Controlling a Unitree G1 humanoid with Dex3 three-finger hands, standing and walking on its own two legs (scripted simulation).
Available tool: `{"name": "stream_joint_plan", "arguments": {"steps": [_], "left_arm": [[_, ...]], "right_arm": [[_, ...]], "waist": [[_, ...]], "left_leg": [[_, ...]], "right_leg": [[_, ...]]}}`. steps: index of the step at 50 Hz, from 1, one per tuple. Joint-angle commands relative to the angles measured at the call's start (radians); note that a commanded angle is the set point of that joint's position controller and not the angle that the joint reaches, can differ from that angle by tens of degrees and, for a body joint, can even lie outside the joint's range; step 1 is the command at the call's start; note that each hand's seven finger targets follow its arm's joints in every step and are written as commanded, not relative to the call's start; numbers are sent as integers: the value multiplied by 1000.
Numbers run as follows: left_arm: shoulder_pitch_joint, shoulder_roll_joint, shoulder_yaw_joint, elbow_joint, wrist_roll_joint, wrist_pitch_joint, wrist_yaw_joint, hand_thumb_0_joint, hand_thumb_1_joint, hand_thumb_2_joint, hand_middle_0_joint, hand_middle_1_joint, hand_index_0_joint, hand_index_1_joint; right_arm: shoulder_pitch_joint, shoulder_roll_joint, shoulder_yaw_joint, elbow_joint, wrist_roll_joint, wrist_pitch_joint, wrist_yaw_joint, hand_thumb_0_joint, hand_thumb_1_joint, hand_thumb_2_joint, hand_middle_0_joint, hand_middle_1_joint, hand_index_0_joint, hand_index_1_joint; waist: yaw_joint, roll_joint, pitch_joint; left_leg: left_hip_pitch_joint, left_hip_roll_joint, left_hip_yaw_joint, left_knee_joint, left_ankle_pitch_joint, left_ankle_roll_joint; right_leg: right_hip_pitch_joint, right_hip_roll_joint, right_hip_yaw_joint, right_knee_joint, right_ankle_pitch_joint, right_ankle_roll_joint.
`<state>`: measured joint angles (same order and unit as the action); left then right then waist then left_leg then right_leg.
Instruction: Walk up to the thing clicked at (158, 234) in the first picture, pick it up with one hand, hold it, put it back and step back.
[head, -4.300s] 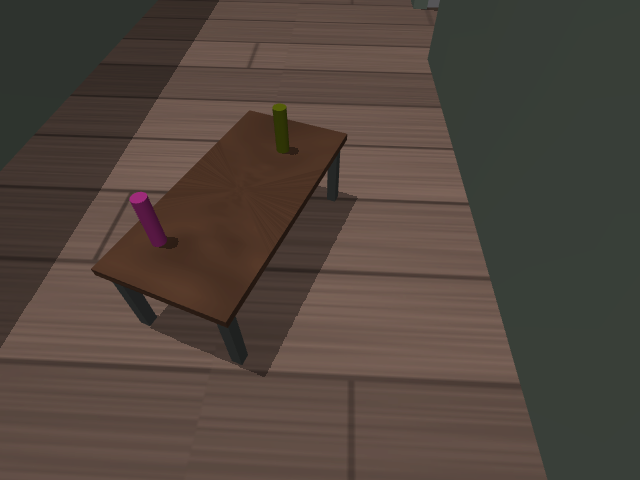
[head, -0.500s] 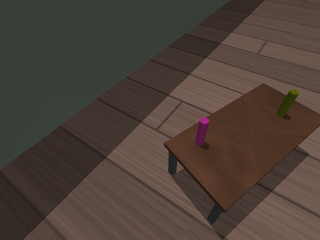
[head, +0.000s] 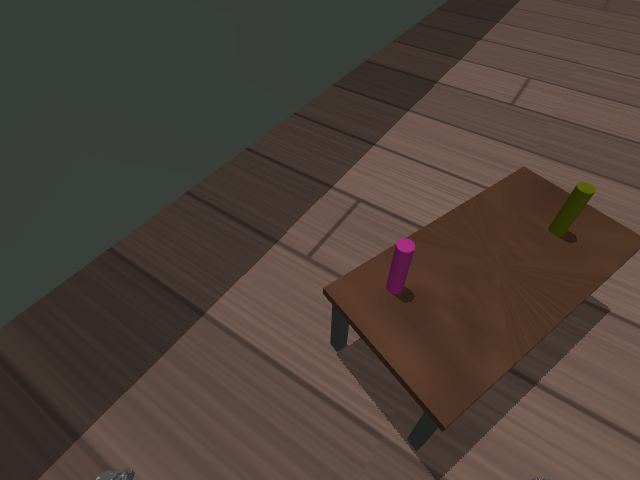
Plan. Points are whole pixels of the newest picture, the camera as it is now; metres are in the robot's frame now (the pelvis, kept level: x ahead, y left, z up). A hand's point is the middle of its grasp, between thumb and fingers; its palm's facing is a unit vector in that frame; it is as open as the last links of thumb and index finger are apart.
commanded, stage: walk up
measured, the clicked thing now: (399, 267) +0.68 -0.19 -0.35
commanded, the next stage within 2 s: stand in 0.42 s
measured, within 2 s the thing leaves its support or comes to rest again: neither
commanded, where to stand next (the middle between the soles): +0.05 +0.00 m, yaw +1 degrees
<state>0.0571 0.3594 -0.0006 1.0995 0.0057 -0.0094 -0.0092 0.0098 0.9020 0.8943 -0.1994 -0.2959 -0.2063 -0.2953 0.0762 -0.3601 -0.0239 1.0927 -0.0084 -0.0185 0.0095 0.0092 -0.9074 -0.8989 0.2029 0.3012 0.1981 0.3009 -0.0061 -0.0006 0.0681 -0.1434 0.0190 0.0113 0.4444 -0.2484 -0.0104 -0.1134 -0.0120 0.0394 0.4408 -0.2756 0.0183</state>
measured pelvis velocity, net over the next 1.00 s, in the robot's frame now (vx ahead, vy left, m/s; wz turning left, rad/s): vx -0.03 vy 0.00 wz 0.01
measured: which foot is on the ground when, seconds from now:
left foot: down 0.00-1.00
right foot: down 0.00-1.00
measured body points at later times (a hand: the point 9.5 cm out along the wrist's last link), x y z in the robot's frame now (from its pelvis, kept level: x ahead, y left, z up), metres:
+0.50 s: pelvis -0.01 +0.00 +0.00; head +0.00 +0.00 +0.45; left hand +0.08 +0.30 -0.13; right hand +0.07 -0.30 -0.13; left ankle +0.00 +0.13 -0.74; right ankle -0.02 -0.13 -0.74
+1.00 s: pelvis -0.03 +0.00 +0.01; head -0.03 +0.00 +0.46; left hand +0.04 +0.30 -0.13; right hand +0.05 -0.30 -0.13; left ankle +0.00 +0.13 -0.74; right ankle -0.02 -0.13 -0.74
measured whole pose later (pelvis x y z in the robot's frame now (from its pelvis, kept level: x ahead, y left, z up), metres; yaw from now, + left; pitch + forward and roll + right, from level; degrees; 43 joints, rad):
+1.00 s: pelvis -0.03 +0.00 +0.01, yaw +1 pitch -3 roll +0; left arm 0.11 0.35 0.00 1.15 0.01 -0.01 -0.01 0.01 0.90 0.89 -0.20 -0.30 -0.21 -0.30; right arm 0.10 -0.35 -0.01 1.15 -0.01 0.00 0.02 0.01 -0.91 -0.90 0.20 0.30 0.20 0.30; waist 0.00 0.00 0.06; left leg -0.13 0.02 0.00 0.33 -0.14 -0.01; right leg -0.10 -0.01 0.03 0.32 -0.17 0.02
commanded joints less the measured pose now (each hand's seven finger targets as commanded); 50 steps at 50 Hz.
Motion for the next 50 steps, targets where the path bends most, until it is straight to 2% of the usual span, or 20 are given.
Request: {"name": "stream_joint_plan", "arguments": {"steps": [1,3,5,11,15,20,21,23,26,34,38,42,45,47,50], "left_arm": [[-53,221,47,-57,-2,-26,17,0,900,900,-200,-300,-200,-300],[-51,218,49,-52,-4,-25,18,0,900,900,-200,-300,-200,-300],[-42,218,50,-50,-2,-24,18,0,900,900,-200,-300,-200,-300],[-39,213,49,-40,2,-19,16,0,900,900,-200,-300,-200,-300],[-37,217,52,-43,6,-21,15,0,900,900,-200,-300,-200,-300],[-27,207,51,-40,3,-19,14,0,900,900,-200,-300,-200,-300],[-36,204,46,-35,-4,-19,17,0,900,900,-200,-300,-200,-300],[-28,210,49,-30,-7,-19,19,0,900,900,-200,-300,-200,-300],[-20,208,50,-25,-4,-19,20,0,900,900,-200,-300,-200,-300],[-25,204,43,-14,1,-17,17,0,900,900,-200,-300,-200,-300],[-25,208,43,-16,1,-22,16,0,900,900,-200,-300,-200,-300],[-8,204,42,-13,2,-20,12,0,900,900,-200,-300,-200,-300],[-8,207,45,-14,4,-20,13,0,900,900,-200,-300,-200,-300],[-4,207,43,-13,3,-21,12,0,900,900,-200,-300,-200,-300],[2,208,45,-16,5,-21,11,0,900,900,-200,-300,-200,-300]], "right_arm": [[-34,-210,-38,-56,-1,-23,-15,0,-900,-900,200,300,200,300],[-32,-212,-40,-51,0,-22,-16,0,-900,-900,200,300,200,300],[-40,-215,-40,-53,0,-21,-16,0,-900,-900,200,300,200,300],[-49,-214,-40,-47,-1,-16,-15,0,-900,-900,200,300,200,300],[-33,-209,-40,-44,-3,-16,-14,0,-900,-900,200,300,200,300],[-30,-207,-36,-36,-4,-20,-16,0,-900,-900,200,300,200,300],[-65,-206,-31,-40,2,-19,-17,0,-900,-900,200,300,200,300],[-54,-204,-30,-36,4,-19,-19,0,-900,-900,200,300,200,300],[-40,-202,-27,-25,5,-18,-20,0,-900,-900,200,300,200,300],[-50,-204,-23,-15,3,-9,-14,0,-900,-900,200,300,200,300],[-51,-200,-23,-12,0,-12,-11,0,-900,-900,200,300,200,300],[-44,-204,-22,-5,0,-11,-9,0,-900,-900,200,300,200,300],[-41,-205,-24,-7,-1,-10,-9,0,-900,-900,200,300,200,300],[-35,-204,-24,-5,-1,-9,-6,0,-900,-900,200,300,200,300],[-28,-205,-25,-5,0,-9,-6,0,-900,-900,200,300,200,300]], "waist": [[1,-17,-126],[2,-13,-137],[5,-7,-134],[6,0,-76],[0,-14,-79],[7,12,-87],[10,12,-55],[7,6,-87],[5,5,-118],[0,-5,-84],[-1,-7,-97],[4,6,-63],[4,3,-65],[1,-3,-41],[0,9,-48]], "left_leg": [[65,90,-63,-65,284,51],[83,95,-61,-66,319,50],[85,94,-56,-65,311,54],[50,87,-70,-102,172,54],[41,81,-67,-103,144,53],[36,92,-85,-132,169,51],[26,109,-100,-138,283,37],[61,112,-94,-127,334,33],[79,112,-89,-133,345,32],[64,106,-97,-172,155,27],[60,110,-100,-166,172,27],[30,107,-108,-189,78,25],[18,108,-112,-190,65,30],[5,102,-115,-194,20,28],[-5,103,-121,-193,11,28]], "right_leg": [[8,-100,59,-76,315,-53],[14,-98,55,-73,328,-52],[14,-96,49,-78,325,-51],[-18,-81,51,-102,195,-50],[-9,-86,58,-117,181,-54],[11,-82,49,-109,198,-48],[-2,-101,61,-125,271,-39],[21,-107,59,-124,314,-35],[46,-108,56,-132,332,-32],[-5,-104,60,-180,163,-28],[6,-110,63,-181,183,-29],[-19,-105,63,-193,112,-28],[-17,-106,61,-194,106,-30],[-41,-104,65,-205,44,-28],[-33,-105,64,-199,48,-30]]}}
